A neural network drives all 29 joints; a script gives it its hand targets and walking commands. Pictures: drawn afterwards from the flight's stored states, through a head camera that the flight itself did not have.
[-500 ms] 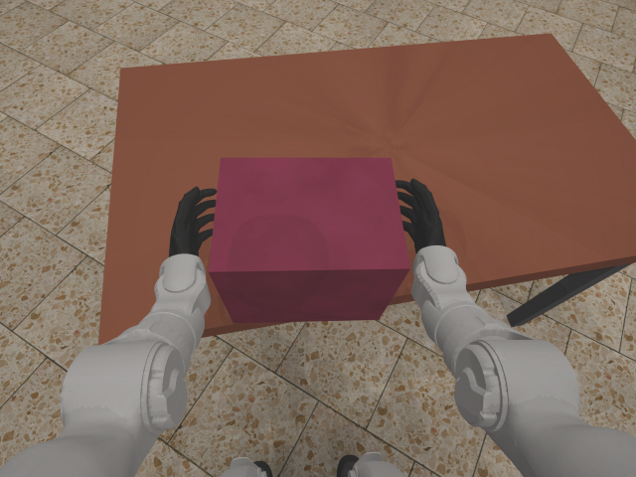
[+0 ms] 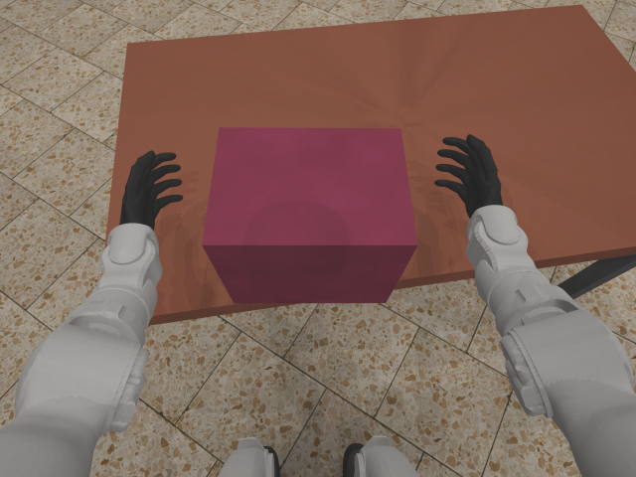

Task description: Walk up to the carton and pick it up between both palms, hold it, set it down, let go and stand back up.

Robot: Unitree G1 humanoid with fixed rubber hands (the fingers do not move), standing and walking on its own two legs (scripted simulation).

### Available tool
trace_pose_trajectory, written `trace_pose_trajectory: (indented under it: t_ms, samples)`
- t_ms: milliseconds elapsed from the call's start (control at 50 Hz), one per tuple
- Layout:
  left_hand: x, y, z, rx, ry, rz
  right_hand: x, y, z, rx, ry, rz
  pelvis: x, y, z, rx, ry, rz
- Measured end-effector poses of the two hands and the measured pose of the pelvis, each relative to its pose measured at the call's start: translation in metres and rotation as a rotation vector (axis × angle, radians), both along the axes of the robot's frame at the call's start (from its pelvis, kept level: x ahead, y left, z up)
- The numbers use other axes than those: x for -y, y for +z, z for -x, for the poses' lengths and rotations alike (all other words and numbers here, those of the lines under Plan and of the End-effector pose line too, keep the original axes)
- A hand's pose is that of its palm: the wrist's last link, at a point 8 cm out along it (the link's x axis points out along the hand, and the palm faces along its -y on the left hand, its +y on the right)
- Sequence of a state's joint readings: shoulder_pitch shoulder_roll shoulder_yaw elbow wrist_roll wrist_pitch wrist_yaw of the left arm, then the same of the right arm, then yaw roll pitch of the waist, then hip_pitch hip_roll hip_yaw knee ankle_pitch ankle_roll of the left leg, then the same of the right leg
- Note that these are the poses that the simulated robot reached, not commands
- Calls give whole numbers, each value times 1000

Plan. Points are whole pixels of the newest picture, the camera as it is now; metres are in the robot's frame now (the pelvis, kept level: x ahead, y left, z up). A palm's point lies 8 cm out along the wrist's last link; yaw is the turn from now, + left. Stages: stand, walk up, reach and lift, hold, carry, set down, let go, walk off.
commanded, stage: set down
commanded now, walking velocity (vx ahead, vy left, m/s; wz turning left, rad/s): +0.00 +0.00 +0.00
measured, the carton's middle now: (310, 223) +0.45 +0.01 -0.01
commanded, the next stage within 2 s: none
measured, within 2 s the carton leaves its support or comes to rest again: neither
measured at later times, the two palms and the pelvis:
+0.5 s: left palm (89, 150) +0.45 +0.24 +0.14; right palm (524, 124) +0.47 -0.20 +0.15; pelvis +0.01 +0.00 +0.04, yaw +0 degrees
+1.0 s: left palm (104, 242) +0.38 +0.24 +0.07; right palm (494, 225) +0.40 -0.19 +0.08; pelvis +0.01 +0.00 +0.05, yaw +1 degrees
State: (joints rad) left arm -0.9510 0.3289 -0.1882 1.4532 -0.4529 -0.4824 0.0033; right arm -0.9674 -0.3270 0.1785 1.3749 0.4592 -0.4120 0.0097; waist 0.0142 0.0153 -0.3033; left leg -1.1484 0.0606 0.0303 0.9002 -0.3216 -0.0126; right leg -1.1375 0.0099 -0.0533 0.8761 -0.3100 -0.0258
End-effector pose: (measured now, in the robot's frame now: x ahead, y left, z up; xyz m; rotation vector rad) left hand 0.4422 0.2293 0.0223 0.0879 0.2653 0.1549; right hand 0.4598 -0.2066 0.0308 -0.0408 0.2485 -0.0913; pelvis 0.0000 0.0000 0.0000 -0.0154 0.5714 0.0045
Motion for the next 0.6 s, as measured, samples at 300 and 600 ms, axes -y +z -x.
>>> trace_pose_trajectory:
  t_ms: [300, 600]
  samples:
    - [1, 81, -10, 25, -4, 30, -12, 79, -8, 35, -17, -17, -2, 27, -6, 141, -4, -1]
    - [-7, 123, -5, 22, -10, 19, -4, 127, -3, 0, -11, -5, -1, 48, -8, 242, 8, 3]
